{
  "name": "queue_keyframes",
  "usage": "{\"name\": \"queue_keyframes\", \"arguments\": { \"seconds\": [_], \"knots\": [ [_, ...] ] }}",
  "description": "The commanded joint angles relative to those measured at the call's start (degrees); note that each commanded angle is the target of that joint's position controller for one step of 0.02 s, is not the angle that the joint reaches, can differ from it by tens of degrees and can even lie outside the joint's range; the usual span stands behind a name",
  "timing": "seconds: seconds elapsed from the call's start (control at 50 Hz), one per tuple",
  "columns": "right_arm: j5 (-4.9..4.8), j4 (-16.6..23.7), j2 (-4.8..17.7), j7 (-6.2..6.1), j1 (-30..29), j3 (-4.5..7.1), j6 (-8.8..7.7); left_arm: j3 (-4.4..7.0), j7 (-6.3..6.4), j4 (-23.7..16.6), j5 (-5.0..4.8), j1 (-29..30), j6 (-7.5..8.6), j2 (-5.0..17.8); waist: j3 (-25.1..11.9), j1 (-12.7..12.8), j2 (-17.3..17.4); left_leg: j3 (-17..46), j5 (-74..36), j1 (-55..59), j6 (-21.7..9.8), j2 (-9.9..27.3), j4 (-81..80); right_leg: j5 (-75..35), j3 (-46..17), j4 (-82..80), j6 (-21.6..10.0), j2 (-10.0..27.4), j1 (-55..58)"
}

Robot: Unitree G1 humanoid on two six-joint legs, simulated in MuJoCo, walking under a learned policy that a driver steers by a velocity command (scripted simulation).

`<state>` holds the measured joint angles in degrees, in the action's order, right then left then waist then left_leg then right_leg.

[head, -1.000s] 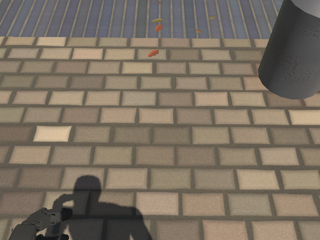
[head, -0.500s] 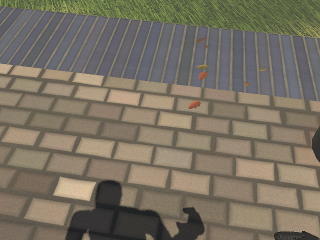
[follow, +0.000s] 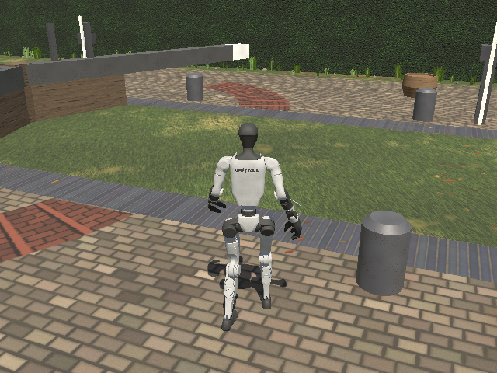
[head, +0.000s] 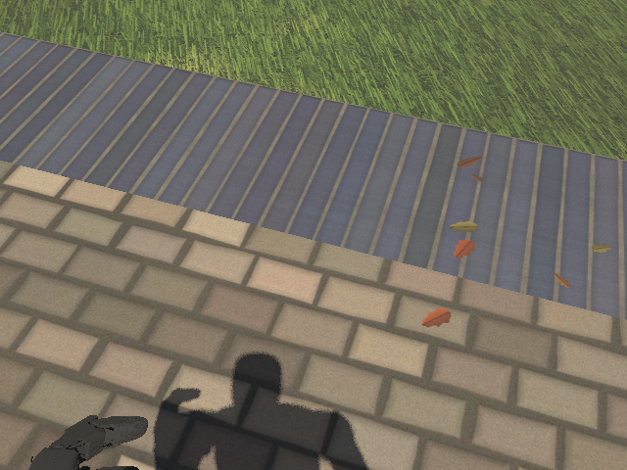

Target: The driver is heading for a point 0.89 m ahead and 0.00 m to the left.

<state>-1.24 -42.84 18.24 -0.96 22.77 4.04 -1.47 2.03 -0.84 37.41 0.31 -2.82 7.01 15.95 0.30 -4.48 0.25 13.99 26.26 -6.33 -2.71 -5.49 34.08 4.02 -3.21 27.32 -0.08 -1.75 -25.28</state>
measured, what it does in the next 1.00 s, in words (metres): walks ahead: left foot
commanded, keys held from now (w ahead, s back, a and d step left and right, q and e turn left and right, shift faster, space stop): w+q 0.10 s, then w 0.48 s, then w+e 0.42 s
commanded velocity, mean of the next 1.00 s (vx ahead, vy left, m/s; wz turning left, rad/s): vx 0.50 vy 0.00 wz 0.06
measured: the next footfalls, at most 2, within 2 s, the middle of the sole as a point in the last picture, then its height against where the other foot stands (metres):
left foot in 0.48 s outside the picture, level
right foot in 1.02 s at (317, 367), level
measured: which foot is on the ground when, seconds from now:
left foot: down 0.00-0.00, up 0.02-0.46, down 0.48-1.00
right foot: down 0.00-0.50, up 0.52-1.00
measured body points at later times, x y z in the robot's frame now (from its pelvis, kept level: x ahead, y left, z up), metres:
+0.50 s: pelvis +0.26 +0.04 +0.00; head +0.30 +0.06 +0.45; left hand +0.18 +0.32 -0.13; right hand +0.54 -0.13 -0.06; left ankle +0.35 +0.16 -0.73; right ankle +0.11 -0.12 -0.71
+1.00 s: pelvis +0.54 +0.06 +0.00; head +0.57 +0.05 +0.44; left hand +0.74 +0.30 -0.09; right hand +0.56 -0.23 -0.13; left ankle +0.35 +0.16 -0.72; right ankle +0.67 -0.04 -0.72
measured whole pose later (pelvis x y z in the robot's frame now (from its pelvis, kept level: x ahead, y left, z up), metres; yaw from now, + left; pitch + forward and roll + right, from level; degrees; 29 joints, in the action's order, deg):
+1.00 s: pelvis +0.54 +0.06 +0.00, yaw -1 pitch +2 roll +2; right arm -0.5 -48.2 16.8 -0.9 19.3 4.0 -2.6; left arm 2.1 -3.7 41.3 -0.9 -5.1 2.7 15.1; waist 1.3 -3.4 -1.3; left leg -11.7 24.9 6.5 1.1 0.0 17.5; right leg 4.6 2.2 33.2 -4.5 1.5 -31.3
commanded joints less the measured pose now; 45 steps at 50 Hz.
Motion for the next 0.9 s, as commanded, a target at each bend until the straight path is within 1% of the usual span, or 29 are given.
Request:
{"name": "queue_keyframes", "arguments": {
  "seconds": [0.02,0.04,0.06,0.08,0.1,0.12,0.14,0.2,0.26,0.32,0.36,0.4,0.42,0.44,0.46,0.48,0.5,0.52,0.54,0.56,0.58,0.6,0.62,0.64,0.66,0.72,0.8,0.84,0.9],
  "knots": [
    [-0.84,6.76,1.80,0.08,5.20,-0.86,-1.48,5.33,0.27,1.25,-0.10,-19.94,-0.26,14.91,-19.03,7.51,-19.28,-4.16,8.81,-35.31,1.18,1.52,33.95,21.06,-42.75,-8.32,-15.13,27.05,46.42],
    [-1.18,5.70,7.07,-0.01,1.70,0.47,-1.25,4.05,0.30,0.25,-0.57,-17.03,-0.50,9.81,-11.01,8.71,-10.83,-3.01,4.02,-39.04,1.78,5.03,38.92,27.43,-37.68,-10.23,-13.00,24.81,39.96],
    [-0.59,6.45,8.16,0.01,-3.21,0.92,-0.90,3.41,0.50,-0.01,-0.38,-14.50,-0.93,7.79,-5.29,8.99,-6.49,-5.11,-0.72,-38.99,2.16,6.78,39.47,22.50,-28.49,-10.70,-10.80,22.21,33.22],
    [-0.01,7.08,7.40,0.12,-5.54,0.99,-0.75,2.91,0.53,0.20,-0.05,-12.21,-1.12,6.65,-1.71,8.05,-4.56,-5.84,-4.23,-37.60,2.50,8.34,37.50,15.39,-21.99,-12.15,-10.01,19.61,27.24],
    [0.13,7.53,6.58,0.38,-6.47,1.17,-0.58,2.54,0.64,0.66,0.21,-10.84,-1.13,5.55,0.18,6.95,-5.44,-5.94,-6.61,-36.03,2.61,9.92,35.27,10.17,-17.21,-13.50,-9.52,17.74,23.47],
    [-0.11,7.66,5.20,0.66,-6.26,0.95,-0.40,2.40,0.62,1.21,0.43,-10.55,-0.95,5.31,0.87,6.20,-6.52,-6.57,-7.93,-33.64,2.61,10.69,33.80,7.28,-13.71,-15.02,-9.32,16.11,20.47],
    [-0.25,7.68,3.66,0.82,-6.02,0.64,-0.26,2.45,0.47,1.90,0.29,-10.87,-0.66,5.20,0.85,5.85,-6.81,-7.21,-8.52,-32.57,2.69,10.73,32.48,4.77,-11.42,-16.10,-9.85,15.45,19.19],
    [0.27,8.67,1.31,0.95,-8.62,-0.22,-0.31,3.07,0.12,4.14,-0.14,-11.98,-0.10,7.05,1.63,5.55,-4.95,-7.53,-11.64,-33.73,3.30,10.68,24.74,-2.90,-6.71,-18.39,-12.04,15.72,18.91],
    [0.65,9.46,0.46,1.76,-12.93,-0.98,-1.18,3.32,0.06,5.58,-0.78,-12.04,-0.51,8.52,1.78,6.39,-3.85,-9.69,-20.23,-32.18,3.18,10.81,13.22,-7.88,-1.54,-18.97,-11.65,14.52,19.91],
    [0.46,10.87,-0.22,2.73,-19.16,-1.59,-2.15,3.43,0.19,7.62,-1.55,-15.08,-1.17,9.94,2.76,8.68,-3.57,-12.99,-26.04,-28.53,2.66,9.87,4.13,-8.38,1.23,-19.01,-10.69,14.05,20.51],
    [0.09,12.11,0.33,3.13,-22.18,-1.50,-2.36,3.54,0.20,9.28,-1.91,-17.55,-1.77,10.76,3.47,9.25,-3.97,-13.41,-25.38,-28.14,1.80,9.28,0.77,-9.31,0.98,-18.35,-10.23,15.57,23.49],
    [0.07,12.98,1.43,3.42,-23.44,-1.15,-2.44,3.69,0.31,10.52,-2.24,-18.58,-2.51,11.43,3.56,8.52,-4.69,-13.82,-21.95,-27.20,0.26,8.48,-1.84,-13.09,0.92,-16.36,-9.35,17.12,27.01],
    [0.22,12.91,2.26,3.48,-22.42,-0.77,-2.47,3.79,0.44,10.87,-2.34,-18.43,-2.87,11.96,2.68,7.29,-5.18,-14.55,-20.23,-24.44,-0.69,7.54,-3.09,-18.59,1.41,-14.09,-8.73,17.30,28.12],
    [0.51,12.02,3.51,3.36,-18.77,-0.04,-2.46,3.84,0.62,11.07,-2.45,-17.80,-3.21,12.49,0.17,4.59,-5.52,-15.98,-20.15,-18.00,-1.89,5.92,-4.82,-27.34,2.84,-9.33,-7.76,16.56,28.11],
    [0.74,9.57,5.62,3.01,-11.16,1.25,-2.31,3.51,0.82,11.20,-2.40,-17.55,-3.46,11.98,-4.49,0.49,-4.78,-17.29,-22.11,-6.55,-3.54,4.26,-6.66,-33.38,5.15,-0.41,-6.35,14.36,25.62],
    [0.90,7.31,8.73,2.27,-1.99,2.60,-1.90,2.58,1.06,10.38,-1.44,-17.34,-3.25,10.16,-10.77,-3.56,-2.78,-12.15,-23.56,9.18,-5.78,8.97,-4.54,-24.76,6.95,12.61,-4.20,11.97,16.06],
    [1.80,6.63,15.27,1.72,3.08,3.77,-1.61,0.11,0.53,8.06,-0.20,-22.81,-2.27,3.30,-19.51,-1.67,11.65,14.91,-16.58,30.79,-15.27,25.20,-6.73,7.78,7.89,36.20,-0.04,3.05,-7.32],
    [1.03,6.50,11.03,1.80,4.11,2.72,-1.53,0.69,0.20,9.39,-0.78,-21.51,-1.08,6.08,-24.11,-2.88,11.15,28.23,-11.44,30.88,-17.40,28.29,-14.58,29.26,-1.26,44.53,-0.18,1.16,-13.78],
    [0.95,6.43,8.67,2.02,0.02,1.60,-1.80,2.03,-0.14,7.63,-2.65,-16.66,-0.59,10.10,-14.01,-2.07,8.40,19.48,-10.08,23.41,-14.42,26.06,-15.82,26.30,-1.67,47.07,-0.92,4.50,-18.86],
    [0.83,6.58,6.91,2.11,-3.72,1.09,-2.00,1.86,-0.01,6.87,-2.84,-13.39,-0.45,9.52,-8.08,-0.45,5.97,11.77,-13.23,15.17,-12.64,23.24,-16.97,21.09,-0.19,44.55,-1.22,7.03,-18.55],
    [1.03,6.49,5.17,2.36,-6.75,0.55,-2.22,1.90,0.24,6.93,-1.83,-12.27,-0.67,8.72,-4.03,1.37,4.08,6.63,-17.75,7.95,-11.61,20.76,-18.84,17.33,0.42,40.91,-0.80,8.56,-16.65],
    [1.48,6.59,3.62,2.48,-8.88,0.16,-2.62,2.06,0.31,7.63,-1.43,-13.70,-1.40,8.03,-2.54,3.52,5.09,2.46,-20.88,2.74,-10.69,19.10,-20.99,14.30,-0.23,38.50,-0.44,10.09,-12.78],
    [1.70,6.36,3.38,2.55,-9.98,0.25,-3.06,1.83,0.23,8.41,-1.51,-15.35,-2.23,6.70,-2.30,4.76,5.79,0.22,-22.00,-0.66,-10.66,18.56,-23.06,12.24,-0.26,37.85,0.07,10.38,-9.68],
    [1.65,5.82,3.30,2.56,-10.32,0.36,-3.67,1.64,0.26,9.01,-1.57,-16.29,-2.98,5.49,-1.98,5.44,5.22,-2.19,-24.32,-2.54,-11.00,18.38,-24.49,10.96,-0.13,37.33,0.60,10.33,-8.60],
    [1.73,5.03,3.90,2.51,-10.23,0.61,-4.25,1.57,0.42,8.80,-1.62,-15.87,-3.58,4.86,-1.11,5.83,5.08,-4.31,-25.75,-3.72,-11.13,18.64,-25.73,8.98,-0.59,36.15,1.08,10.32,-9.19],
    [2.39,2.78,4.56,1.84,-8.53,0.99,-4.94,1.72,0.62,7.27,-1.52,-11.10,-4.04,4.59,1.48,4.76,3.40,-9.83,-28.00,-2.88,-10.26,18.42,-27.45,0.73,-3.09,28.66,1.71,9.47,-13.40],
    [1.95,1.04,5.95,1.03,-7.68,1.24,-4.89,1.17,-0.58,5.35,-1.31,-4.71,-3.39,3.28,3.30,2.51,2.60,-16.62,-28.36,-1.35,-7.85,17.55,-28.79,-10.67,-0.36,15.16,0.87,7.61,-11.41],
    [1.59,-0.42,6.62,0.74,-5.76,1.49,-4.54,0.81,-1.21,3.81,-1.30,-1.31,-3.34,2.73,4.58,1.05,1.82,-18.11,-28.71,1.84,-7.50,18.82,-28.65,-11.56,0.63,11.30,0.11,7.25,-12.08],
    [0.86,-2.25,7.26,0.50,-3.76,1.91,-3.31,0.76,-2.23,1.28,-1.28,2.18,-3.38,3.02,5.45,0.11,1.44,-19.59,-32.27,9.44,-6.57,20.87,-25.68,-6.85,1.91,7.68,-1.69,6.70,-14.93]
  ]
}}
